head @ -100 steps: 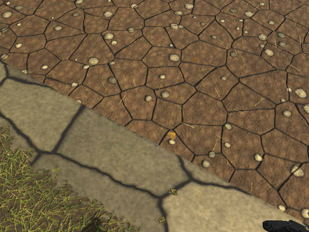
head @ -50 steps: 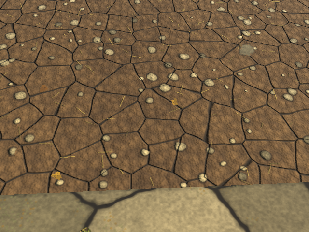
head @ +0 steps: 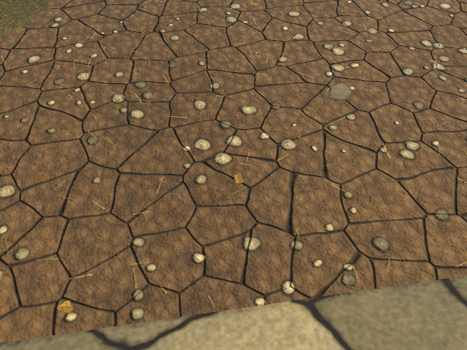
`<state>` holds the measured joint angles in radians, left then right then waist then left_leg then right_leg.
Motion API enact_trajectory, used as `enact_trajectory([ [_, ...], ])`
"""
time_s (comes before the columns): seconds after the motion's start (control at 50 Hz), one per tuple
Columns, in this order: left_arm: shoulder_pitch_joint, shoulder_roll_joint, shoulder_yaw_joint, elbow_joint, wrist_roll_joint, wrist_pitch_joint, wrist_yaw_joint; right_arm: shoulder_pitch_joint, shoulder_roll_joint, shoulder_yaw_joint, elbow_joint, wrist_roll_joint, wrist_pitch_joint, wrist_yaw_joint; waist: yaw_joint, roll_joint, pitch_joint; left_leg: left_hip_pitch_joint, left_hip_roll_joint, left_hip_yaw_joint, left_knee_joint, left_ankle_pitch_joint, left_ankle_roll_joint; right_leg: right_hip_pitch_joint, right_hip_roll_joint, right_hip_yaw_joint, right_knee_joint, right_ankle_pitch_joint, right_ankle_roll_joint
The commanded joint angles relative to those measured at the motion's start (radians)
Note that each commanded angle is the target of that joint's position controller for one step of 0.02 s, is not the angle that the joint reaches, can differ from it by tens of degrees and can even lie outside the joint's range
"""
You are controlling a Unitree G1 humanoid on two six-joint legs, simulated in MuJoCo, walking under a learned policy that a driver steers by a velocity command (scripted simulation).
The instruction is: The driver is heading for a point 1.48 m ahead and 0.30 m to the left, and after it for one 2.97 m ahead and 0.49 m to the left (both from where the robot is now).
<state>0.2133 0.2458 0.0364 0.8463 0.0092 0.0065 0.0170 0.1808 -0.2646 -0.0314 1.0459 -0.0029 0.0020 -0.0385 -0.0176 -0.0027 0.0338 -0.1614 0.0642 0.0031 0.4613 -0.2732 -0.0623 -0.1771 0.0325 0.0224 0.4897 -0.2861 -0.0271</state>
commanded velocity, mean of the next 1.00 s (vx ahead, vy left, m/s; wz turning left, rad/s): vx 0.20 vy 0.00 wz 0.00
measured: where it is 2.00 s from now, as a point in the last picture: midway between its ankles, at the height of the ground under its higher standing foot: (225, 258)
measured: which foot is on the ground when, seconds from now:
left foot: down 0.00-1.00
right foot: down 0.00-0.62, up 0.64-1.00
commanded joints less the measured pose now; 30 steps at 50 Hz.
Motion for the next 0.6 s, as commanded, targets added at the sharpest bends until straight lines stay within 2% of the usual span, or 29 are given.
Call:
enact_trajectory([
  [0.02, -0.001, 0.111, 0.023, -0.028, -0.002, -0.012, 0.006, 0.014, -0.119, -0.021, -0.016, 0.0, -0.007, -0.005, -0.001, -0.004, -0.02, -0.002, 0.0, 0.001, -0.05, 0.163, 0.018, -0.012, -0.063, 0.058, -0.087, 0.236, -0.018],
  [0.38, 0.024, 0.09, 0.009, 0.103, -0.009, -0.012, 0.014, 0.071, -0.077, -0.012, 0.042, 0.001, -0.004, -0.014, 0.003, 0.001, 0.003, -0.021, -0.016, 0.012, -0.055, 0.141, 0.024, -0.021, -0.051, 0.036, -0.095, 0.196, -0.008],
  [0.4, 0.04, 0.088, 0.008, 0.116, -0.01, -0.01, 0.016, 0.092, -0.066, -0.01, 0.053, 0.002, -0.002, -0.015, 0.003, -0.007, -0.018, -0.016, -0.032, 0.031, -0.045, 0.049, 0.026, -0.013, -0.043, 0.031, -0.104, 0.082, -0.013],
  [0.42, 0.045, 0.101, 0.014, 0.122, -0.016, -0.006, 0.018, 0.096, -0.063, -0.011, 0.055, 0.009, -0.001, -0.016, 0.008, -0.02, -0.005, -0.043, -0.058, 0.059, -0.009, -0.088, 0.036, -0.028, -0.036, 0.036, -0.112, -0.122, -0.029],
  [0.44, 0.05, 0.121, 0.02, 0.123, -0.022, -0.004, 0.02, 0.087, -0.061, -0.011, 0.046, 0.013, -0.002, -0.017, 0.016, -0.044, 0.027, -0.092, -0.075, 0.076, 0.036, -0.209, 0.049, -0.063, -0.054, 0.071, -0.137, -0.328, -0.053],
  [0.46, 0.061, 0.136, 0.025, 0.122, -0.025, -0.007, 0.019, 0.069, -0.055, -0.01, 0.031, 0.012, -0.009, -0.016, 0.027, -0.075, 0.071, -0.158, -0.082, 0.082, 0.088, -0.274, 0.06, -0.094, -0.1, 0.14, -0.183, -0.473, -0.084],
  [0.5, 0.121, 0.182, 0.041, 0.136, -0.032, -0.026, 0.014, 0.04, -0.018, -0.002, 0.0, 0.017, -0.038, -0.004, 0.05, -0.185, 0.107, -0.264, -0.079, 0.08, 0.263, -0.214, 0.079, -0.079, -0.255, 0.372, -0.3, -0.611, -0.175],
  [0.52, 0.128, 0.19, 0.046, 0.137, -0.034, -0.038, 0.013, 0.029, -0.019, -0.003, -0.011, 0.022, -0.053, 0.006, 0.052, -0.196, 0.127, -0.282, -0.048, 0.036, 0.331, -0.205, 0.1, -0.105, -0.311, 0.46, -0.336, -0.597, -0.213],
  [0.54, 0.105, 0.181, 0.044, 0.129, -0.031, -0.049, 0.012, 0.03, -0.025, -0.006, -0.019, 0.03, -0.067, 0.015, 0.038, -0.188, 0.137, -0.305, -0.026, 0.007, 0.36, -0.236, 0.121, -0.103, -0.334, 0.486, -0.34, -0.548, -0.224],
  [0.56, 0.067, 0.171, 0.042, 0.116, -0.035, -0.056, 0.01, 0.044, -0.024, -0.006, -0.022, 0.036, -0.08, 0.024, 0.015, -0.175, 0.135, -0.295, -0.01, -0.003, 0.307, -0.26, 0.144, -0.096, -0.332, 0.456, -0.325, -0.482, -0.212],
  [0.58, 0.014, 0.162, 0.04, 0.099, -0.046, -0.058, 0.008, 0.087, -0.025, -0.008, -0.01, 0.038, -0.09, 0.03, -0.021, -0.154, 0.12, -0.198, -0.01, 0.01, 0.176, -0.221, 0.162, -0.124, -0.296, 0.376, -0.294, -0.407, -0.178],
  [0.6, -0.049, 0.158, 0.039, 0.082, -0.054, -0.053, 0.006, 0.182, -0.021, -0.014, 0.033, 0.034, -0.097, 0.033, -0.073, -0.124, 0.093, -0.003, -0.045, 0.057, 0.016, -0.078, 0.165, -0.211, -0.225, 0.261, -0.236, -0.321, -0.135],
])
Velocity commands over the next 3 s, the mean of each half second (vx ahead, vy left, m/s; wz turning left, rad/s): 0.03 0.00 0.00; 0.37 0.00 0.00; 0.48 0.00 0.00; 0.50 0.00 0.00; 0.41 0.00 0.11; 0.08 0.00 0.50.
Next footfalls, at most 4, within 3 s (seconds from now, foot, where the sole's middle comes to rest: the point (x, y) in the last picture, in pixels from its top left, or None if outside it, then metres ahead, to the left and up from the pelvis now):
1.10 right None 0.43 -0.07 -0.77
1.62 left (183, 284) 0.72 0.18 -0.77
2.18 right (252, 203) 1.04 -0.05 -0.78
2.66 left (191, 170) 1.21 0.17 -0.78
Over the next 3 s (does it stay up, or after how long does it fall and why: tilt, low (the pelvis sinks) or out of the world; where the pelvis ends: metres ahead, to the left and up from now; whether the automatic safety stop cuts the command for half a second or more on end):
stays up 1.12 0.06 0.00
